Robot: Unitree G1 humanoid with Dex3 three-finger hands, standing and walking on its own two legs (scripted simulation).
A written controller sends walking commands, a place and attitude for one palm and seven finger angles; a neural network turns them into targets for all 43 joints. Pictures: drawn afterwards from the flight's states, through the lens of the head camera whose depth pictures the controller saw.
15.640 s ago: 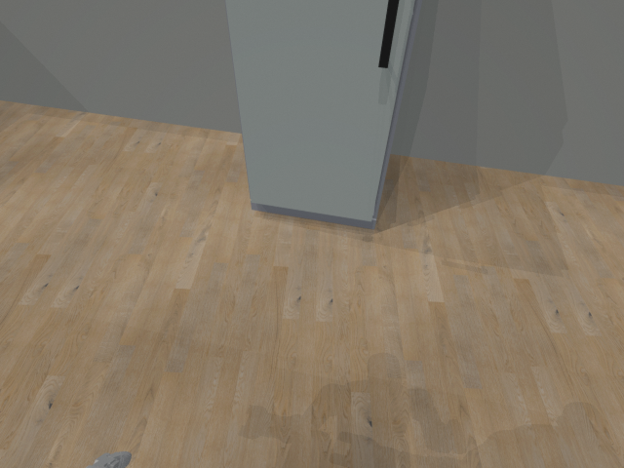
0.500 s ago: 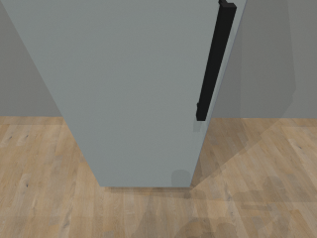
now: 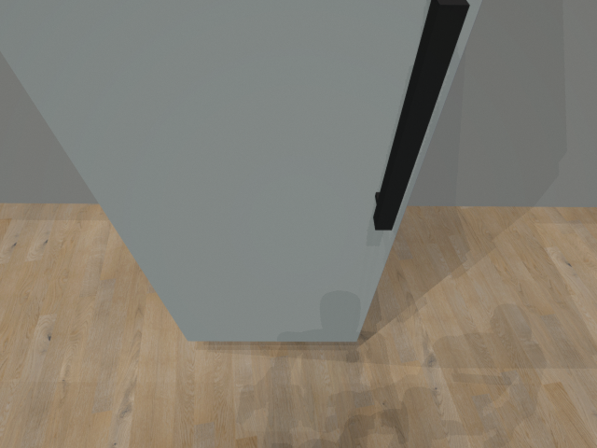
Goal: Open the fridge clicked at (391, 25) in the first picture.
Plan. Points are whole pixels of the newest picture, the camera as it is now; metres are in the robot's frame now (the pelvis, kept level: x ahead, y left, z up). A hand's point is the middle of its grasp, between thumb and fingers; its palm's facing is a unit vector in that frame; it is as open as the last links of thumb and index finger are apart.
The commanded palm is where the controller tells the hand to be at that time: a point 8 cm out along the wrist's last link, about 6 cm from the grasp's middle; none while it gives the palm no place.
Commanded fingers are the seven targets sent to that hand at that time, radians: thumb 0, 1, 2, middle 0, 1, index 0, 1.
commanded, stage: come to a stop and stand still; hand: right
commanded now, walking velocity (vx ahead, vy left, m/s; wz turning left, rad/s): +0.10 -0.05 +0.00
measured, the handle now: (403, 131) +0.48 -0.11 +0.18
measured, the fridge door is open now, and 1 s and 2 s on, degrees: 0 0 0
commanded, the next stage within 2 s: look again from close up in 1.78 s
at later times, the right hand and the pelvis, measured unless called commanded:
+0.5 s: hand out of the picture -0.01 -0.22 -0.18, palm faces -0.05 +0.98 -0.20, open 7.4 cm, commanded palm none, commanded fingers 0.00 -0.90 -0.90 0.20 0.30 0.20 0.30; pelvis -0.03 -0.04 -0.01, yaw +2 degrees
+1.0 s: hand out of the picture +0.03 -0.19 -0.18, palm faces -0.03 +0.98 -0.21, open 7.3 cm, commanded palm none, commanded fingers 0.00 -0.90 -0.90 0.20 0.30 0.20 0.30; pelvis +0.00 -0.02 +0.00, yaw +2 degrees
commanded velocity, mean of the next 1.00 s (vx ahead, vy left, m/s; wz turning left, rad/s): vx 0.05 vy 0.03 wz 0.00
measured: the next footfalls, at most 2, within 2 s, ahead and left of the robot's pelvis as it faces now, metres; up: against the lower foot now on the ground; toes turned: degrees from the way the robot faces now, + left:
left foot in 0.70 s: +0.03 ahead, +0.10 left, +0.00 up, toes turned +3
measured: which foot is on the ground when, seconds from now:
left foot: down 0.00-0.42, up 0.44-0.68, down 0.70-1.00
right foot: down 0.00-1.00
